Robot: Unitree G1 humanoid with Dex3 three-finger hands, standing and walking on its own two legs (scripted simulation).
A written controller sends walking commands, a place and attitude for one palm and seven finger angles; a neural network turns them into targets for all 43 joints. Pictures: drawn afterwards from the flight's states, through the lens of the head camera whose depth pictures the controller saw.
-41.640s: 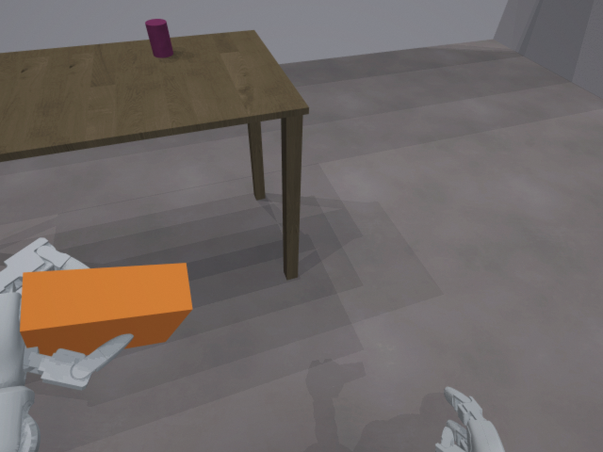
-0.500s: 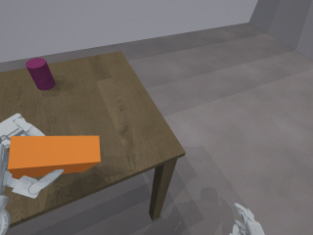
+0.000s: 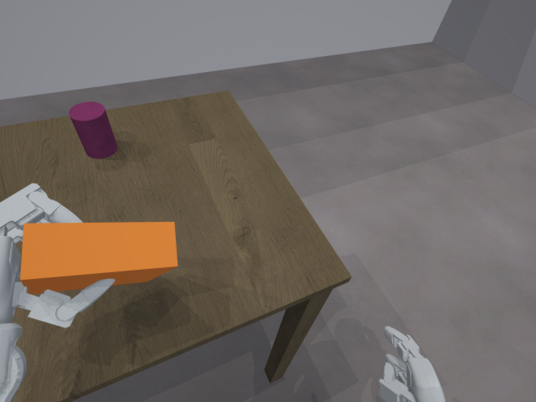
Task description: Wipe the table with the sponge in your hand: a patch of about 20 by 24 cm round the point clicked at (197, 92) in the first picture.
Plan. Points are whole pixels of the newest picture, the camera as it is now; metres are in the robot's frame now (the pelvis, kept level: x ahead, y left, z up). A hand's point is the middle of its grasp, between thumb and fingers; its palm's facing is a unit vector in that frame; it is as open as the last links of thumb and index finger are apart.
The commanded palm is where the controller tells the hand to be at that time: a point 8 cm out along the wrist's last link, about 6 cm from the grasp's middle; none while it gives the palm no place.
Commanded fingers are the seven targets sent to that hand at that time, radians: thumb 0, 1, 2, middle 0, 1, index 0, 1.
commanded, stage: come to a stop and stand still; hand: left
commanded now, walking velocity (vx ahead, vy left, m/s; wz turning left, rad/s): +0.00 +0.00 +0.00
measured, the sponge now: (121, 257) +0.24 +0.21 +0.13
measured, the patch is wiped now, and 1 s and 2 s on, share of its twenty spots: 0.00 0.00 0.00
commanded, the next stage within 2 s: look again from close up in 0.20 s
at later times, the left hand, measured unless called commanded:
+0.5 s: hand (69, 269) +0.21 +0.24 +0.15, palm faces +0.39 -0.85 -0.37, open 9.3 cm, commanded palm +0.15 +0.27 +0.17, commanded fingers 0.00 0.10 1.30 -1.20 -1.60 -1.20 -1.60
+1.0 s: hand (25, 211) +0.23 +0.27 +0.22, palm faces +0.50 -0.72 -0.48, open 9.3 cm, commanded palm +0.14 +0.26 +0.17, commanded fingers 0.00 0.10 1.30 -1.20 -1.60 -1.20 -1.60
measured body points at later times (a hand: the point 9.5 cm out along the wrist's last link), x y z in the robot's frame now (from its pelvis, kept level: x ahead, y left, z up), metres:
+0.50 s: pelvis +0.00 -0.01 +0.00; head +0.01 +0.01 +0.45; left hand +0.18 +0.28 +0.17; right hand +0.17 -0.23 -0.07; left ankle +0.00 +0.06 -0.74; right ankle +0.02 -0.13 -0.74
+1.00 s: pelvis -0.01 -0.03 +0.00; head +0.01 -0.01 +0.45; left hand +0.20 +0.31 +0.24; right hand +0.17 -0.24 -0.08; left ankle +0.00 +0.06 -0.74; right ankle +0.02 -0.13 -0.74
